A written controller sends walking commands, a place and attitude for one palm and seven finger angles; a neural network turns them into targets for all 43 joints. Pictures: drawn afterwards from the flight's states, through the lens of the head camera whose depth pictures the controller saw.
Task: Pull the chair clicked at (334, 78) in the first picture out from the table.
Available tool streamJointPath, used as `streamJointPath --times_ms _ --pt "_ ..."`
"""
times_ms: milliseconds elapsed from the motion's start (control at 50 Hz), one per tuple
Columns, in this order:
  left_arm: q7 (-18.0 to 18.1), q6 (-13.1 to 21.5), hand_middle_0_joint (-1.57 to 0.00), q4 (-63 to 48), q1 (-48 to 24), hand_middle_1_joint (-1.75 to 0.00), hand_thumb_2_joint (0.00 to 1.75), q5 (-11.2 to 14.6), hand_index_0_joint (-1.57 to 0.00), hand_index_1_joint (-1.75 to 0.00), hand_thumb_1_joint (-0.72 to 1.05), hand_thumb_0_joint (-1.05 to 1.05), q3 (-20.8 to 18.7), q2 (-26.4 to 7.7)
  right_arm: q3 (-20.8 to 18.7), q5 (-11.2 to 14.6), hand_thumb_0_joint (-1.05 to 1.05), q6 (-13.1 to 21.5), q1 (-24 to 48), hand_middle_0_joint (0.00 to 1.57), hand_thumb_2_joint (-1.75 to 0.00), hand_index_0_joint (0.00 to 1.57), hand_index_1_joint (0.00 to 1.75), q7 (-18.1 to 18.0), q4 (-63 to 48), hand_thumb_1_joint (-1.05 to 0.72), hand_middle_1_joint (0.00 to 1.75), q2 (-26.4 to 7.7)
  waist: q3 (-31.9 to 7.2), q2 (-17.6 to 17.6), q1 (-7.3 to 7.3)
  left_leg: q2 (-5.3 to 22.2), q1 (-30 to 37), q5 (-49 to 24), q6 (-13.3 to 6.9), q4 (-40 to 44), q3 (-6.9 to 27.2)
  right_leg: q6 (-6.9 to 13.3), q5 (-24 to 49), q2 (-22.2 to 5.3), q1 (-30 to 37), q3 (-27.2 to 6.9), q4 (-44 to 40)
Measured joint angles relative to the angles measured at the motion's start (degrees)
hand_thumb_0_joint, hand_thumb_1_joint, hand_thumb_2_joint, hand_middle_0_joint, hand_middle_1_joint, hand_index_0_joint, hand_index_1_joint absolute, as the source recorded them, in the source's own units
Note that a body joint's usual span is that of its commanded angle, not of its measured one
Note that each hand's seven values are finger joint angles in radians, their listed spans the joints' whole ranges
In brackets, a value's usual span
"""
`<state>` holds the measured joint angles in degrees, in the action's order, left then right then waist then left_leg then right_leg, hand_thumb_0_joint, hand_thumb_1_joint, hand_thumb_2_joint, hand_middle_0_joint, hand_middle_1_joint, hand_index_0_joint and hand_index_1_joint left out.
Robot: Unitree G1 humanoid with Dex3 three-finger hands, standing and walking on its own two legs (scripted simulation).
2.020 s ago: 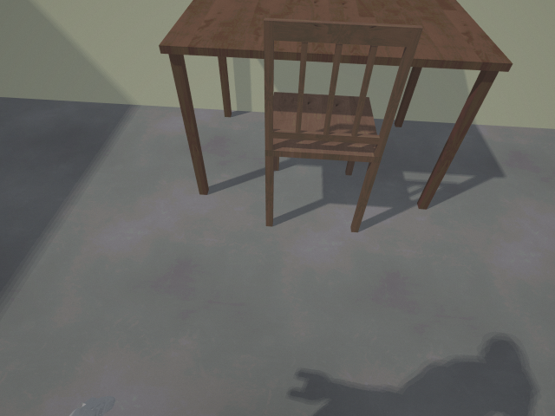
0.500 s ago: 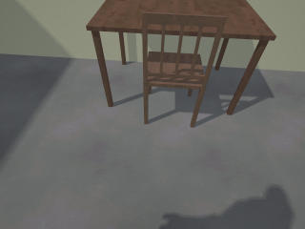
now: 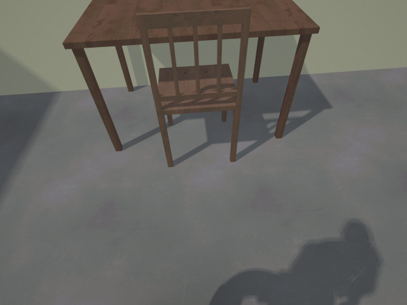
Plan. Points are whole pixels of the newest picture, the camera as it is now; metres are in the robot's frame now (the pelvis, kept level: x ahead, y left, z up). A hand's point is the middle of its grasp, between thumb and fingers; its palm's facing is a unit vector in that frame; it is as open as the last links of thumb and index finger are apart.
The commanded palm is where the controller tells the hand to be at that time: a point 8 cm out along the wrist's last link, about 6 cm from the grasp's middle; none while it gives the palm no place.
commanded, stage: walk to a spot facing it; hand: left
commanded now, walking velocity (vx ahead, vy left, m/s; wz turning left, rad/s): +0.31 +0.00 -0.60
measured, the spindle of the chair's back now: (196, 62) +1.06 +0.13 -0.06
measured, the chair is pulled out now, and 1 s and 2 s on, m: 0.00 0.00 0.00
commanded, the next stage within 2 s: none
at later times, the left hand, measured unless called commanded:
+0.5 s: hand (97, 301) +0.16 +0.27 -0.17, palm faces -0.17 -0.97 -0.19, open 7.4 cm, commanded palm none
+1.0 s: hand (185, 183) +0.48 +0.11 -0.16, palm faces -0.65 -0.75 -0.16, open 7.4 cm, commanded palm none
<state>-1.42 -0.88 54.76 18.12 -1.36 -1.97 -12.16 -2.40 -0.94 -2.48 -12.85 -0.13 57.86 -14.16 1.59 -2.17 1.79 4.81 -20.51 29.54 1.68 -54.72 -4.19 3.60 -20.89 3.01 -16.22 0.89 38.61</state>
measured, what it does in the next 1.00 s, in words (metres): walks ahead, turning right: left foot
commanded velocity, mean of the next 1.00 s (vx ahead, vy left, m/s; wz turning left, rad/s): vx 0.14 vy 0.00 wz -0.60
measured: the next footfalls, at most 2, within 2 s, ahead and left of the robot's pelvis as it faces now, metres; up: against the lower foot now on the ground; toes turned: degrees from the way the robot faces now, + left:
left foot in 0.44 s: +0.26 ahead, +0.15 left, +0.00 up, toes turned -11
right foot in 1.04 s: +0.28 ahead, -0.07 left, +0.00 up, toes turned -44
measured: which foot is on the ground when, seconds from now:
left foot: up 0.00-0.42, down 0.44-1.00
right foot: down 0.00-0.44, up 0.46-1.00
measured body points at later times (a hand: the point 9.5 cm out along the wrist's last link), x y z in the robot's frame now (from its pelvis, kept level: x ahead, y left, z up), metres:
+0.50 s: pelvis +0.15 +0.07 +0.00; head +0.18 +0.10 +0.45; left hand +0.17 +0.33 -0.16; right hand +0.24 -0.19 -0.10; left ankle +0.22 +0.15 -0.72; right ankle +0.01 -0.05 -0.67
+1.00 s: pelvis +0.27 +0.06 +0.00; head +0.31 +0.04 +0.45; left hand +0.52 +0.15 -0.14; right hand +0.07 -0.08 -0.14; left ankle +0.23 +0.16 -0.72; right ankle +0.26 -0.05 -0.71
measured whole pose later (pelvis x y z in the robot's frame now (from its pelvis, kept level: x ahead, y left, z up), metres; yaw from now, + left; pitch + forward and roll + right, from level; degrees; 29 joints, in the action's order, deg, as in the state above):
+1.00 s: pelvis +0.27 +0.06 +0.00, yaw -37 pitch +0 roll -1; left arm -2.0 -3.3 50.8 3.9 -1.6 -3.2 -10.8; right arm -2.2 -1.3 0.7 -23.7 -1.5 59.4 -9.6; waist 6.7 0.4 -4.3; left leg 6.6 -4.5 27.3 -1.3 -33.5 -24.6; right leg 0.6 -17.7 -1.1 -24.9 7.2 42.2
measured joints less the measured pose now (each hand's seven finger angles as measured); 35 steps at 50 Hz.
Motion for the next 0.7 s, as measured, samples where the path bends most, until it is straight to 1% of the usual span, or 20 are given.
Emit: streamJointPath --times_ms 40,80,160,240,300,380,420,440,480,520,540,560,600,640,700 --pt "0.53 1.01 -0.21 0.00 2.23 -0.30 0.90 0.26 -0.20 -0.30 0.90 0.00 -0.03 0.70 -0.13 -0.13 0.01 0.11 0.10 0.20 -0.90 0.21 0.30 0.41 0.12 -0.91 0.30 0.12 -0.28 0.49 0.85 -0.92 -4.08 -3.62 -0.07 -6.96 1.20 0.38 1.61 0.45 2.29 -1.23 -4.39" --pt "0.62 1.60 -0.21 0.58 4.44 -0.30 0.90 0.37 -0.20 -0.30 0.90 0.00 0.15 1.35 -0.37 -0.29 0.01 0.85 0.86 0.20 -0.90 0.21 0.30 0.73 -0.71 -0.91 0.30 0.17 -0.33 0.94 0.94 -0.93 -7.34 -8.27 0.33 -9.02 1.57 0.49 3.93 0.78 4.52 -2.88 -9.20" --pt "0.47 2.39 -0.21 2.14 7.65 -0.30 0.90 0.41 -0.21 -0.30 0.90 0.00 0.50 2.56 -0.95 -0.29 0.01 2.13 2.91 0.20 -0.90 0.20 0.30 0.88 -3.26 -0.91 0.30 0.14 -0.09 1.04 0.32 -0.01 -12.21 -15.09 1.40 -7.78 2.65 0.18 7.02 1.21 7.84 -5.75 -16.25" --pt "0.65 2.81 -0.21 3.02 9.09 -0.30 0.90 0.23 -0.21 -0.30 0.90 0.00 0.31 3.12 -1.30 -0.20 0.01 2.42 4.40 0.20 -0.90 0.20 0.30 0.82 -4.56 -0.91 0.30 0.23 -0.02 0.68 0.59 0.75 -14.48 -17.72 2.09 -4.72 3.68 -0.46 7.19 1.64 10.16 -7.86 -19.25" --pt "1.02 2.99 -0.21 3.17 9.45 -0.30 0.90 -0.08 -0.21 -0.30 0.90 0.00 0.03 3.05 -1.27 -0.05 0.01 2.34 5.32 0.20 -0.90 0.20 0.30 0.82 -4.94 -0.91 0.30 0.58 -0.19 0.75 1.58 0.61 -13.68 -16.63 2.15 0.44 3.60 -1.11 6.01 1.54 11.67 -9.54 -19.88" --pt "1.36 2.71 -0.21 3.04 9.44 -0.30 0.90 -0.37 -0.21 -0.30 0.90 0.00 -0.49 2.26 -0.82 0.36 0.01 2.97 6.63 0.20 -0.90 0.20 0.30 0.90 -5.93 -0.91 0.30 1.71 -0.51 1.70 2.88 -1.02 -9.21 -13.54 1.29 10.73 3.11 -2.69 2.59 0.76 12.99 -12.31 -18.13" --pt "1.36 2.41 -0.21 2.95 9.55 -0.30 0.90 -0.27 -0.21 -0.30 0.90 0.00 -0.99 1.52 -0.18 0.53 0.01 4.09 6.93 0.20 -0.90 0.20 0.30 0.78 -6.91 -0.91 0.30 2.49 -0.77 2.63 2.94 -2.12 -4.56 -14.09 0.53 18.55 2.53 -3.65 -0.83 0.43 12.46 -13.99 -14.19" --pt "1.25 2.24 -0.21 2.88 9.71 -0.30 0.90 -0.01 -0.21 -0.30 0.90 0.00 -1.39 1.26 0.28 0.42 0.01 5.02 6.98 0.20 -0.90 0.20 0.30 0.59 -7.54 -0.91 0.30 2.68 -0.96 2.56 2.70 -1.90 -2.37 -15.28 -0.38 21.70 2.50 -3.46 -3.18 1.07 10.76 -14.16 -9.30" --pt "0.96 1.40 -0.21 3.79 7.51 -0.30 0.90 0.34 -0.20 -0.30 0.90 0.00 -2.30 -0.06 0.91 0.11 0.01 6.23 7.14 0.20 -0.90 0.20 0.30 0.14 -7.84 -0.91 0.30 4.04 0.09 4.24 2.21 -1.99 -1.86 -14.95 -2.46 18.23 0.04 -2.82 -6.79 0.75 4.32 -11.35 7.99" --pt "0.69 0.88 -0.21 3.80 5.38 -0.30 0.90 0.16 -0.20 -0.30 0.90 0.00 -3.03 -1.50 1.62 -0.09 0.01 6.38 5.56 0.20 -0.90 0.21 0.30 -0.02 -7.84 -0.91 0.30 5.18 0.25 5.17 1.52 -1.44 0.91 -13.24 -3.62 18.49 -2.18 -2.70 -5.87 0.01 -2.21 -6.94 22.01" --pt "0.44 0.74 -0.20 3.52 4.18 -0.30 0.90 -0.02 -0.20 -0.30 0.90 0.01 -3.41 -2.21 1.79 -0.13 0.01 6.46 4.38 0.20 -0.90 0.21 0.30 -0.21 -7.50 -0.91 0.30 5.63 0.14 5.41 1.11 -1.21 2.59 -13.01 -3.86 19.81 -3.01 -2.87 -4.20 -0.69 -5.12 -4.70 26.55" --pt "0.16 0.56 -0.20 2.98 2.91 -0.30 0.90 -0.16 -0.20 -0.30 0.91 0.01 -3.72 -2.86 1.88 -0.12 0.01 6.52 3.08 0.20 -0.90 0.21 0.30 -0.44 -7.00 -0.91 0.30 5.94 0.03 5.54 0.74 -1.03 4.28 -13.27 -3.85 21.48 -3.74 -3.15 -2.38 -1.50 -7.71 -2.75 29.45" --pt "-0.21 0.20 -0.20 1.41 0.30 -0.30 0.90 -0.25 -0.20 -0.30 0.91 0.01 -4.13 -3.83 1.88 0.00 0.01 6.56 0.52 0.20 -0.90 0.21 0.30 -0.93 -5.51 -0.91 0.30 6.24 -0.02 5.64 0.28 -0.88 7.31 -13.77 -4.11 24.74 -5.29 -3.87 1.16 -3.02 -12.19 -0.24 32.18" --pt "-0.35 -0.18 -0.20 -0.38 -2.04 -0.30 0.90 -0.23 -0.20 -0.30 0.91 0.00 -4.40 -4.21 1.28 0.27 0.00 6.45 -1.71 0.20 -0.90 0.21 0.30 -1.67 -3.97 -0.92 0.30 5.90 -0.02 5.55 -0.12 -0.94 9.61 -13.90 -4.52 27.18 -7.02 -4.57 4.19 -4.17 -15.98 0.68 32.89" --pt "-0.47 -1.01 -0.20 -2.28 -5.22 -0.30 0.90 -0.36 -0.20 -0.30 0.91 0.00 -4.47 -4.05 0.81 0.33 0.00 5.93 -4.56 0.20 -0.90 0.21 0.30 -2.04 -1.95 -0.93 0.30 4.70 0.31 5.20 -1.00 -1.23 11.99 -13.25 -5.02 29.09 -9.50 -5.41 8.21 -5.50 -19.74 0.85 31.79"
